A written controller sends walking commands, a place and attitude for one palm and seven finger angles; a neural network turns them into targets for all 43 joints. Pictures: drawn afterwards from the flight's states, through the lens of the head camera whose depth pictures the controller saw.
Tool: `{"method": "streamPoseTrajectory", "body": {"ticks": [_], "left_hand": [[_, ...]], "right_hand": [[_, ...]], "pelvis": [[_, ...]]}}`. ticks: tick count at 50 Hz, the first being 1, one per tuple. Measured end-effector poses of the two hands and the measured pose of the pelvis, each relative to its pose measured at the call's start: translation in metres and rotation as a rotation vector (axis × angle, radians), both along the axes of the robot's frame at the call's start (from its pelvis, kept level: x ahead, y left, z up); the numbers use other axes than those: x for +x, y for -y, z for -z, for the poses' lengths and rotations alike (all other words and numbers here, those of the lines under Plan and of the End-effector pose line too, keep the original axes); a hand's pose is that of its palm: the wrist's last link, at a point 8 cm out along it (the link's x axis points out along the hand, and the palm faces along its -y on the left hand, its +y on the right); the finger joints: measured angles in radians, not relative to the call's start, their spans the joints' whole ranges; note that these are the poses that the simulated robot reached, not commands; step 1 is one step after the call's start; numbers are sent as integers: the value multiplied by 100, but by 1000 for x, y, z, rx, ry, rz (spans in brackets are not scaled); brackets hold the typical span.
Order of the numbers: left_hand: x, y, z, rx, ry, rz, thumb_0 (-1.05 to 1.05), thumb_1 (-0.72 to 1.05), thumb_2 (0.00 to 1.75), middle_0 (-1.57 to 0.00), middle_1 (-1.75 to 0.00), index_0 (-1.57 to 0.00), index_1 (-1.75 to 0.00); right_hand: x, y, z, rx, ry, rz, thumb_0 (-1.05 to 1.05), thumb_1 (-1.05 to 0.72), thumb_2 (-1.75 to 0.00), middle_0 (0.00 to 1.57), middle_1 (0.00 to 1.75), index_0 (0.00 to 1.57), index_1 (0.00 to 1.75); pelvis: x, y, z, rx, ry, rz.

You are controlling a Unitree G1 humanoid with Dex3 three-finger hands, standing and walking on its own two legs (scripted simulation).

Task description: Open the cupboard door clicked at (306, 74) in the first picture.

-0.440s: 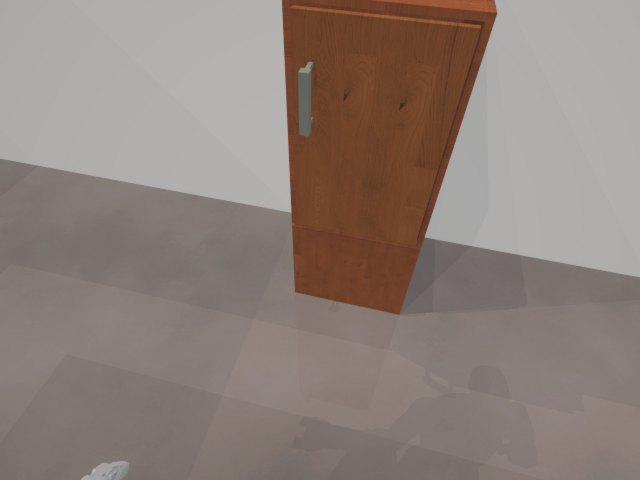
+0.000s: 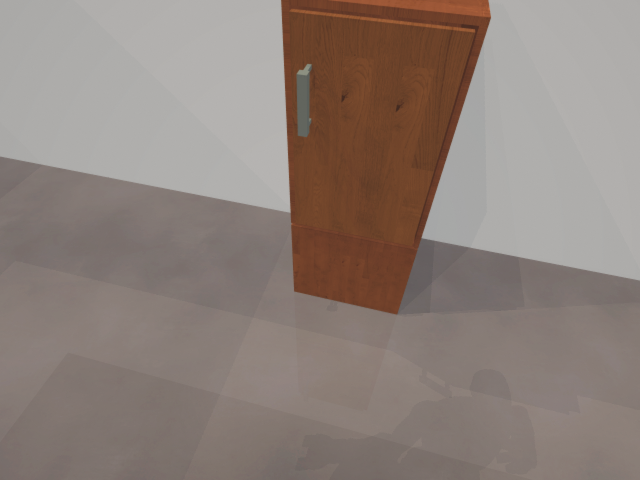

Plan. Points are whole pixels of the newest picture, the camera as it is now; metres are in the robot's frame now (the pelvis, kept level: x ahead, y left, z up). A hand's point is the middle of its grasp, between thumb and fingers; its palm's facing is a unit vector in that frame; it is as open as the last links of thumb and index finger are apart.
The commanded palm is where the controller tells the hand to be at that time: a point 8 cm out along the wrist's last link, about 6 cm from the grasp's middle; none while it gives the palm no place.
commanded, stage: stand and wait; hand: left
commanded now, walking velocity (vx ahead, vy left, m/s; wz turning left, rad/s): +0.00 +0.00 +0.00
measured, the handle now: (305, 100) +0.86 +0.09 +0.05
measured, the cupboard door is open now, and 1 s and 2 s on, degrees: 0 0 0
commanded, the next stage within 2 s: look at it before walking up in 0.38 s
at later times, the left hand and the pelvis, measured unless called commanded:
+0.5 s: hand out of the picture +0.07 +0.23 -0.16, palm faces -0.02 -0.95 -0.31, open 7.4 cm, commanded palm none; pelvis +0.00 -0.01 +0.00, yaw +0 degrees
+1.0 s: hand out of the picture +0.07 +0.23 -0.16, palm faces -0.01 -0.95 -0.32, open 7.4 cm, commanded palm none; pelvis +0.01 -0.01 +0.00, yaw +0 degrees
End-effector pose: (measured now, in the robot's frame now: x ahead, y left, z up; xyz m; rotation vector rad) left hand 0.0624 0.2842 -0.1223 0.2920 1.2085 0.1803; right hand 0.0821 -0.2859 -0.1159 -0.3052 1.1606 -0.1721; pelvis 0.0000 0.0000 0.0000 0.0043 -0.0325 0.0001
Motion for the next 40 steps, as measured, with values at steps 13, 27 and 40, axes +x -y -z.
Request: {"method": "streamPoseTrajectory", "body": {"ticks": [13,27,40], "left_hand": [[-13,5,1,3,-42,-10,1,90,90,-21,-30,-20,-30],[2,12,-1,-3,-6,1,1,90,90,-21,-30,-20,-30],[2,11,-2,1,-17,-7,1,90,90,-21,-30,-20,-30]], "right_hand": [[-33,7,6,5,-87,38,1,-91,-89,20,30,20,30],[-28,4,7,20,-73,38,1,-91,-89,20,30,20,30],[-19,6,6,15,-70,30,1,-91,-89,20,30,20,30]], "pelvis": [[-3,6,-2,-1,1,2],[-2,8,-3,-1,-2,4],[3,9,-3,0,-6,3]]}}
